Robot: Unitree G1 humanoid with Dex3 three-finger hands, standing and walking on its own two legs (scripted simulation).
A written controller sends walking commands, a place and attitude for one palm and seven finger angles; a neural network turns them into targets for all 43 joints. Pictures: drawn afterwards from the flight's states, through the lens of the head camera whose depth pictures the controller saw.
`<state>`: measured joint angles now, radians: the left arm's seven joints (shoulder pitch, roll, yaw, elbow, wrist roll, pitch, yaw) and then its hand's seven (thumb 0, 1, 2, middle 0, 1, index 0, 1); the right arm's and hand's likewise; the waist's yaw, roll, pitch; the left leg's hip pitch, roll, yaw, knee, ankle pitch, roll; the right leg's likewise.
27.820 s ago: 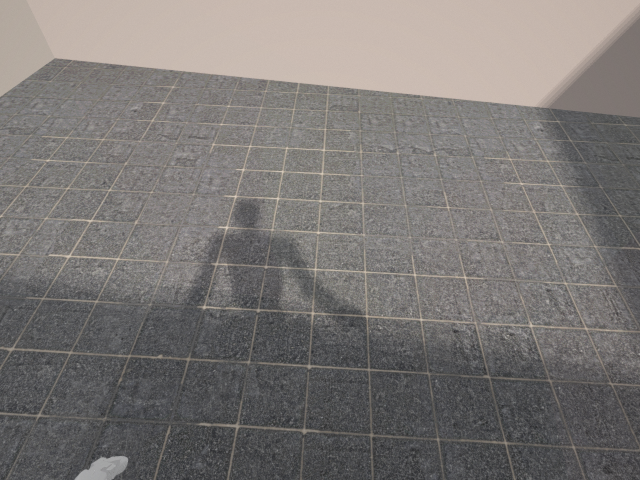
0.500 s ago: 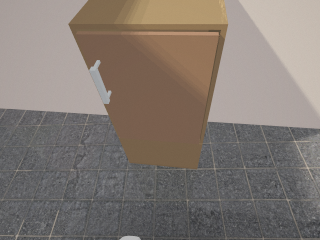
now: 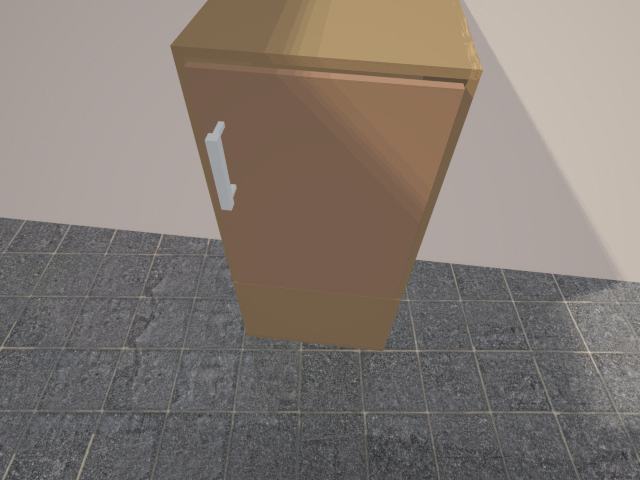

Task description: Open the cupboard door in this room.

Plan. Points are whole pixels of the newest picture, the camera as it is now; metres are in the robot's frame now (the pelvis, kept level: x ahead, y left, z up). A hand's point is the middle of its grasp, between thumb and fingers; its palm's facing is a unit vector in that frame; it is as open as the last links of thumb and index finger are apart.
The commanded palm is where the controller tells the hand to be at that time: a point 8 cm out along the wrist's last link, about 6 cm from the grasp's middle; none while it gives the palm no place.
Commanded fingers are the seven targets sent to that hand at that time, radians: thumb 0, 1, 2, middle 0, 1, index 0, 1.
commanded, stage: look again from close up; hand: left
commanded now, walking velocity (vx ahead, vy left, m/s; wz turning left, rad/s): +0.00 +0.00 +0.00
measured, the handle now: (223, 167) +0.60 +0.23 +0.02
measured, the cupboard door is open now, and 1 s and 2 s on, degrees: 0 0 0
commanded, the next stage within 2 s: shuffle to correct the standing spot in 0.52 s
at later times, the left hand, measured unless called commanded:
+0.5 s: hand out of the picture +0.04 +0.18 -0.17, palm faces +0.00 -0.97 -0.26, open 7.4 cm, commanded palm none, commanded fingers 0.00 0.90 0.90 -0.20 -0.30 -0.20 -0.30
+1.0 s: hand out of the picture +0.02 +0.18 -0.19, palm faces +0.06 -0.98 -0.21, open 7.4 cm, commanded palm none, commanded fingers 0.00 0.90 0.90 -0.20 -0.30 -0.20 -0.30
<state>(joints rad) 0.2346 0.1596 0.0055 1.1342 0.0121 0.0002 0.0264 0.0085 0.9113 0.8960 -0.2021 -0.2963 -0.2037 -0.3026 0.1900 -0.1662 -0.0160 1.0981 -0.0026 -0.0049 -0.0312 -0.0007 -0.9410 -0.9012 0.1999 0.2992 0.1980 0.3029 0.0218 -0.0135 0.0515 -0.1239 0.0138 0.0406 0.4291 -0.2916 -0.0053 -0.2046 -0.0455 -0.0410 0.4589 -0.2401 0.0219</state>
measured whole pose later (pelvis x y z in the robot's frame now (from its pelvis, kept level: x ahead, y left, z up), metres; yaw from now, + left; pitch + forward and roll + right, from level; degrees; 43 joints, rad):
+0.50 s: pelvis +0.00 -0.01 +0.00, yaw -1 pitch -1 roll +1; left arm 0.22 0.17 0.00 1.09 0.01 -0.01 0.03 0.01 0.90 0.90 -0.20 -0.30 -0.20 -0.30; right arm 0.31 -0.17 0.02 1.08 -0.02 -0.01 -0.02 0.00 -0.91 -0.90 0.20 0.30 0.20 0.30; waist 0.00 0.04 0.04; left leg -0.13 0.01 0.05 0.46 -0.31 -0.01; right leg -0.23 -0.05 -0.03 0.53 -0.28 0.01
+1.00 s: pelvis +0.02 +0.00 -0.02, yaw -1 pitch +0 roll +1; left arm 0.30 0.17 0.04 1.07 0.03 0.01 0.02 0.01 0.90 0.90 -0.20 -0.30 -0.21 -0.30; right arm 0.35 -0.17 0.00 1.05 -0.02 -0.01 -0.02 0.00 -0.91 -0.90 0.20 0.30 0.19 0.30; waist 0.03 -0.02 0.04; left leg -0.15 0.01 0.06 0.58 -0.41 0.00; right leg -0.27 -0.06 -0.03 0.67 -0.40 -0.03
